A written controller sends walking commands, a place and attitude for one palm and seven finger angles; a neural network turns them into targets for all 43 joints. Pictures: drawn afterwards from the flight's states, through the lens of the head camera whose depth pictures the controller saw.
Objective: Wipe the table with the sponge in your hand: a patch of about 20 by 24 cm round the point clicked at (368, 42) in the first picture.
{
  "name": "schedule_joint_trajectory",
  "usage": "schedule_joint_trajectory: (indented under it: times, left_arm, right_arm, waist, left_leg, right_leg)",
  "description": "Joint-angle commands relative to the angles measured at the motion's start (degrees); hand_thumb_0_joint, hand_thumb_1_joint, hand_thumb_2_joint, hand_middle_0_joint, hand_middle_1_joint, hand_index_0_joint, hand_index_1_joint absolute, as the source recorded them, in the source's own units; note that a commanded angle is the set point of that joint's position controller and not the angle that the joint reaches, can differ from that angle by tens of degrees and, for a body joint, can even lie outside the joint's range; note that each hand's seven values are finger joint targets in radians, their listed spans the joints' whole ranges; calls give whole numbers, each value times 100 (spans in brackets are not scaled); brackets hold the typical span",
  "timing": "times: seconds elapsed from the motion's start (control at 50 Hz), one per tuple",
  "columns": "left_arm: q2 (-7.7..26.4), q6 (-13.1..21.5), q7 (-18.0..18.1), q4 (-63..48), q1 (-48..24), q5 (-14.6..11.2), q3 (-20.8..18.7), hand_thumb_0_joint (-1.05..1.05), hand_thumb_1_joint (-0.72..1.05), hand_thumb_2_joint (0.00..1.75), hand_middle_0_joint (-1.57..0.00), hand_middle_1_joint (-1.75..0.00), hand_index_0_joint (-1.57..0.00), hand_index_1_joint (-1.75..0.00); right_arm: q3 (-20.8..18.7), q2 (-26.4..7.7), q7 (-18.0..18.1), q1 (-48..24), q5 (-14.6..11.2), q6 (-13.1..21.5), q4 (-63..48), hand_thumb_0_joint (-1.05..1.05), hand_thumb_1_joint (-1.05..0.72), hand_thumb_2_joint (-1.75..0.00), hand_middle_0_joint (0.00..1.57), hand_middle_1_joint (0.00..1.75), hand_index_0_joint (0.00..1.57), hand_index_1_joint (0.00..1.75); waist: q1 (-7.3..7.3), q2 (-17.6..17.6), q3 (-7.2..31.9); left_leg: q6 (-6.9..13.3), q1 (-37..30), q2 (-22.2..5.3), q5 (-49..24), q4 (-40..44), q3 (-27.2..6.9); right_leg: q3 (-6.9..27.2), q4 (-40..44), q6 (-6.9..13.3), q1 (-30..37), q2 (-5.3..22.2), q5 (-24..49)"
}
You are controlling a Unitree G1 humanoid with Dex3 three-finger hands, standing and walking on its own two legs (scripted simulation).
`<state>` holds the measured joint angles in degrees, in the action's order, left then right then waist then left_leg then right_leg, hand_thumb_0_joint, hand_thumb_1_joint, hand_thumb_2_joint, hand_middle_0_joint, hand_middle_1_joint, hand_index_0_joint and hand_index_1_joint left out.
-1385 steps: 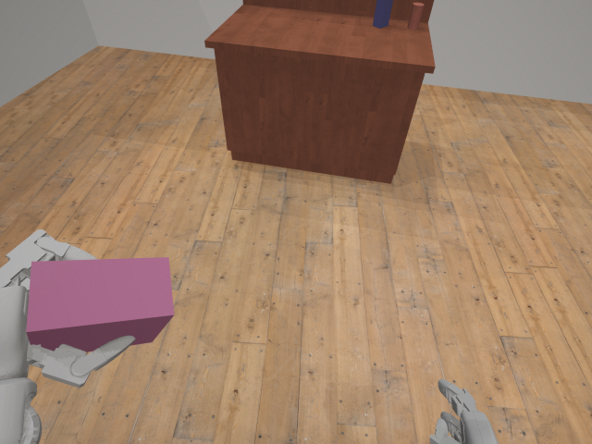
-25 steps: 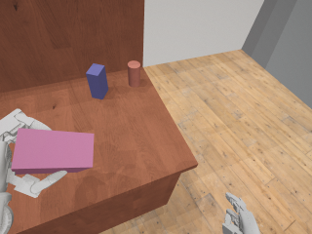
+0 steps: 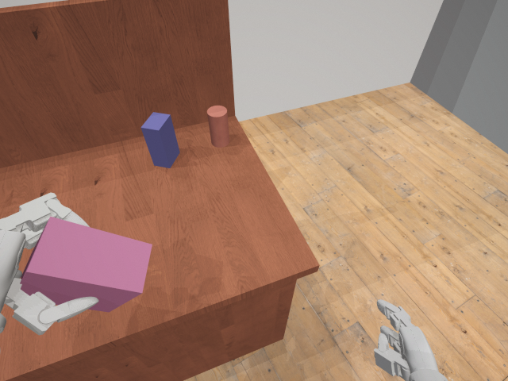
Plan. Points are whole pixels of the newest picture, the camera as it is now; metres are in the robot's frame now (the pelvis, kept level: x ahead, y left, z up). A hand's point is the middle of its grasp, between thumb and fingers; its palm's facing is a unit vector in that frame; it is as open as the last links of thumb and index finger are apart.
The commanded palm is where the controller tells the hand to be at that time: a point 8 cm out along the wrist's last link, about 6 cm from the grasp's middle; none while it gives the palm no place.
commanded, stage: turn the palm down, sponge in hand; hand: left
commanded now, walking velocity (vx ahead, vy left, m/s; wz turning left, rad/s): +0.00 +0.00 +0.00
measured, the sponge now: (99, 273) +0.21 +0.22 +0.12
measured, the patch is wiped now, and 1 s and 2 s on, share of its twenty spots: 0.00 0.00 0.00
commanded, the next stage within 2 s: move the sponge above the wiping area in 1.90 s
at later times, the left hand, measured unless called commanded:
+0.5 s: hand (79, 262) +0.21 +0.23 +0.15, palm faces +0.24 -0.52 -0.82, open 10.3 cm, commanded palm +0.17 +0.28 +0.17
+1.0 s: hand (56, 259) +0.23 +0.29 +0.12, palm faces +0.18 -0.28 -0.94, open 10.3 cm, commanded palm +0.19 +0.28 +0.17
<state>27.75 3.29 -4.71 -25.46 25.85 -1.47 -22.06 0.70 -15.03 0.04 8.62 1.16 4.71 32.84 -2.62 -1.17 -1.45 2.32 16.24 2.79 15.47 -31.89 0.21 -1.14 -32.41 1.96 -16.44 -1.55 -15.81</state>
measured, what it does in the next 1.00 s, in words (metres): stands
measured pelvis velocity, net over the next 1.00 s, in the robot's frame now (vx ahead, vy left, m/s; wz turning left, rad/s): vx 0.01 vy -0.01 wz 0.01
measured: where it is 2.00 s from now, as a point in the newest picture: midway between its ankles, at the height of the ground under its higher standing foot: outside the picture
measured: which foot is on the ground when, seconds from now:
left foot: down 0.00-1.00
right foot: down 0.00-1.00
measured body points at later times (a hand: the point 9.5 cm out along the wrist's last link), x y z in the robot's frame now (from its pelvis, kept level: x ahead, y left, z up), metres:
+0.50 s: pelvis +0.00 -0.04 -0.02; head +0.00 -0.07 +0.43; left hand +0.19 +0.26 +0.19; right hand +0.17 -0.29 -0.12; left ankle +0.01 +0.09 -0.73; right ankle +0.01 -0.10 -0.73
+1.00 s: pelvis +0.01 -0.01 -0.01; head +0.01 -0.04 +0.44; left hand +0.21 +0.30 +0.17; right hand +0.24 -0.22 -0.09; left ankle +0.01 +0.09 -0.73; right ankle +0.01 -0.10 -0.73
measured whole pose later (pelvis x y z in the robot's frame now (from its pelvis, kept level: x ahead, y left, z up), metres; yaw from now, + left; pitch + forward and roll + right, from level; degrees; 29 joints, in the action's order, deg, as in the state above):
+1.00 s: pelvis +0.01 -0.01 -0.01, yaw +1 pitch +2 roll +0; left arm 32.8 -14.0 4.9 -19.7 19.7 31.6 -8.9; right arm 1.8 -14.2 5.6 6.5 -2.3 -1.7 32.8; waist -4.5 -5.0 3.2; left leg 1.9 18.9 2.4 18.6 -36.0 -0.8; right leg -2.2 -35.5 2.5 -18.5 -1.9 -18.8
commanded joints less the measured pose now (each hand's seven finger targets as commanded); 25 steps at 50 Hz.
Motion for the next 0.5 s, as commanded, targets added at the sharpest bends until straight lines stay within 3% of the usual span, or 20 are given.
schedule_joint_trajectory:
  times: [0.0,0.02,0.06,0.08,0.1,0.18,0.2,0.24,0.28,0.3,0.32,0.34,0.38,0.4,0.42,0.44,0.48]
  left_arm:
    - [1688,1149,965,-1590,-1372,232,-1434,0,10,130,-120,-160,-120,-160]
    - [1653,1146,1128,-1103,-1017,330,-1481,0,10,130,-120,-160,-120,-160]
    - [1711,999,1250,-778,-1187,490,-1372,0,10,130,-120,-160,-120,-160]
    - [1814,777,1226,-510,-1282,570,-1323,0,10,130,-120,-160,-120,-160]
    - [1592,650,1129,-422,-1468,583,-1003,0,10,130,-120,-160,-120,-160]
    - [1912,46,690,52,-1832,849,-579,0,10,130,-120,-160,-120,-160]
    - [1770,38,576,-112,-2013,920,-337,0,10,130,-120,-160,-120,-160]
    - [2035,75,457,-127,-1883,1054,-465,0,10,130,-120,-160,-120,-160]
    - [2461,212,495,-329,-1650,1154,-909,0,10,130,-120,-160,-120,-160]
    - [2241,334,531,-492,-1683,1151,-824,0,10,130,-120,-160,-120,-160]
    - [2402,418,608,-383,-1392,1141,-1099,0,10,130,-120,-160,-120,-160]
    - [2358,452,659,-333,-1197,1100,-1165,0,10,130,-120,-160,-120,-160]
    - [2682,402,818,-181,-916,1103,-1610,0,10,130,-120,-160,-120,-160]
    - [2261,346,859,-229,-902,1100,-1247,0,10,130,-120,-160,-120,-160]
    - [2382,265,937,-166,-742,1143,-1375,0,10,130,-120,-160,-120,-160]
    - [2262,160,986,-177,-687,1195,-1224,0,10,130,-120,-160,-120,-160]
    - [2369,-105,1055,-15,-483,1365,-1252,0,10,130,-120,-160,-120,-160]
  right_arm:
    - [-342,-571,174,-435,49,278,-751,0,-90,-90,20,30,20,30]
    - [-372,-595,189,-310,51,289,-610,0,-90,-90,20,30,20,30]
    - [-389,-648,249,-283,14,253,-502,0,-90,-90,20,30,20,30]
    - [-352,-675,263,-317,-55,230,-481,0,-90,-90,20,30,20,30]
    - [-333,-653,316,-333,-58,210,-518,0,-90,-90,20,30,20,30]
    - [-209,-670,544,-550,-225,184,-627,0,-90,-90,20,30,20,30]
    - [-204,-637,588,-587,-191,181,-690,0,-90,-90,20,30,20,30]
    - [-222,-622,657,-588,-176,164,-729,0,-90,-90,20,30,20,30]
    - [-228,-577,650,-646,-191,167,-768,0,-90,-90,20,30,20,30]
    - [-244,-516,626,-640,-145,168,-792,0,-90,-90,20,30,20,30]
    - [-287,-534,618,-503,-130,166,-755,0,-90,-90,20,30,20,30]
    - [-304,-533,607,-472,-126,150,-787,0,-90,-90,20,30,20,30]
    - [-352,-589,563,-385,-158,108,-771,0,-90,-90,20,30,20,30]
    - [-344,-542,533,-411,-177,63,-823,0,-90,-90,20,30,20,30]
    - [-402,-622,529,-283,-202,36,-825,0,-90,-90,20,30,20,30]
    - [-399,-632,525,-313,-205,3,-870,0,-90,-90,20,30,20,30]
    - [-411,-685,527,-286,-266,-69,-872,0,-90,-90,20,30,20,30]
  waist:
    - [-59,-578,1215]
    - [-22,-676,1029]
    - [67,-713,1054]
    - [140,-731,816]
    - [155,-593,908]
    - [156,-305,546]
    - [150,-192,684]
    - [41,35,699]
    - [-111,-129,718]
    - [-114,-135,907]
    - [-168,-18,914]
    - [-181,120,945]
    - [-289,-96,875]
    - [-238,10,951]
    - [-266,44,1030]
    - [-249,23,1036]
    - [-262,-101,946]
  left_leg:
    - [-160,-262,-131,-542,44,-251]
    - [-156,-139,-141,-406,-33,-257]
    - [-91,106,-87,-247,-195,-193]
    - [-66,197,-87,8,-228,-160]
    - [-44,300,-66,75,-246,-154]
    - [10,434,-34,458,-299,-75]
    - [24,449,-45,375,-323,-103]
    - [7,622,-72,278,-424,-123]
    - [-37,602,-82,169,-517,-110]
    - [-57,662,-103,42,-586,-144]
    - [-68,729,-120,1,-667,-162]
    - [-78,845,-125,13,-724,-170]
    - [-136,951,-149,-32,-803,-188]
    - [-135,1046,-172,-79,-786,-193]
    - [-114,1009,-160,-137,-813,-170]
    - [-116,1039,-182,-200,-824,-171]
    - [-102,992,-157,-246,-787,-124]
  right_leg:
    - [-194,183,-37,-273,-56,241]
    - [-190,149,-35,-421,-34,192]
    - [-77,157,-56,-465,74,117]
    - [31,252,-46,-620,94,-97]
    - [31,294,-85,-506,172,-163]
    - [486,694,-131,-563,278,-1032]
    - [559,724,-150,-421,361,-1051]
    - [832,804,-187,-230,461,-1292]
    - [1001,827,-127,-193,456,-1405]
    - [991,719,-146,-60,545,-1148]
    - [1053,702,-173,-53,553,-1023]
    - [1134,668,-229,3,619,-880]
    - [1305,595,-190,-32,651,-671]
    - [1211,469,-218,53,719,-390]
    - [1183,416,-222,12,653,-251]
    - [1173,324,-245,11,694,55]
    - [1140,270,-193,-109,592,172]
